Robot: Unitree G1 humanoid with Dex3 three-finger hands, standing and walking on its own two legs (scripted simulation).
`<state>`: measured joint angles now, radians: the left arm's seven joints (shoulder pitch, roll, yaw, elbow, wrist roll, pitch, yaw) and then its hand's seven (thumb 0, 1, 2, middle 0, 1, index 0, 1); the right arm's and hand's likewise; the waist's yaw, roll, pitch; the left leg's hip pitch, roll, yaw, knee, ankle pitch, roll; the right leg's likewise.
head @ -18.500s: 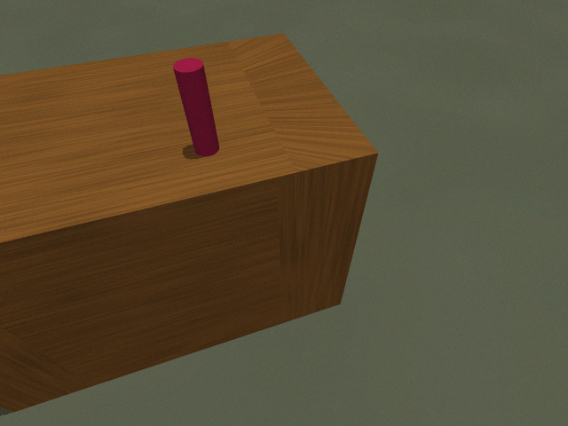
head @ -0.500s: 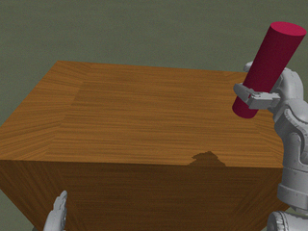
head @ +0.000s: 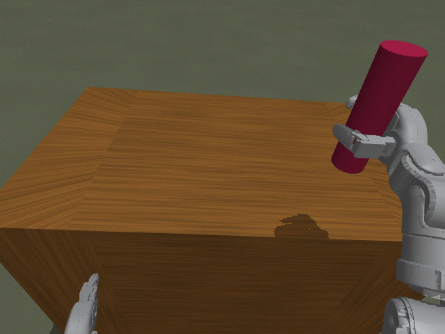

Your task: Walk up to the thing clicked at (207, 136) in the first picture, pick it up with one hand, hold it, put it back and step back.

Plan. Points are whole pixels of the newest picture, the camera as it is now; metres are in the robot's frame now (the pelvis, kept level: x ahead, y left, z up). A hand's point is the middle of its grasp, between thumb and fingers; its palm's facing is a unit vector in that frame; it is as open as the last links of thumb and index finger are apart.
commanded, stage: crouch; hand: right
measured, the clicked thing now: (370, 114) +0.36 -0.18 +0.28
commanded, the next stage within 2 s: lower in 1.10 s
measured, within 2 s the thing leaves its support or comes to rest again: neither
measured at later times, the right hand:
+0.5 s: hand (342, 144) +0.43 -0.20 +0.18, palm faces +0.20 +0.98 +0.00, open 7.9 cm
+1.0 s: hand (340, 149) +0.46 -0.22 +0.15, palm faces +0.18 +0.98 +0.01, open 7.9 cm
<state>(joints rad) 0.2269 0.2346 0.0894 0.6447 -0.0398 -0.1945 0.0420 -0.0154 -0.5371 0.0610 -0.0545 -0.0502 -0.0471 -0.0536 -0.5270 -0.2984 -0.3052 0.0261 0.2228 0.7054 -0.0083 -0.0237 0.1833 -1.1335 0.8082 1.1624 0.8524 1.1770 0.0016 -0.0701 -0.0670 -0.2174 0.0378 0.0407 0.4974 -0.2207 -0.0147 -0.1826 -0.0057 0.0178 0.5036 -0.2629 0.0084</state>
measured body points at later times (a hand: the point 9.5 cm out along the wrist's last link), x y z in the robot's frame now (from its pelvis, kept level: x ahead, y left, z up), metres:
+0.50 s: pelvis +0.00 +0.00 +0.00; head +0.00 +0.01 +0.45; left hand +0.14 +0.27 -0.08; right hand +0.41 -0.25 +0.18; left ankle +0.03 +0.13 -0.74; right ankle +0.01 -0.13 -0.74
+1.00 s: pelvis +0.01 -0.01 -0.01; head +0.03 -0.01 +0.44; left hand +0.15 +0.26 -0.08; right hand +0.44 -0.27 +0.15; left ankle +0.03 +0.13 -0.74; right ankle +0.01 -0.13 -0.74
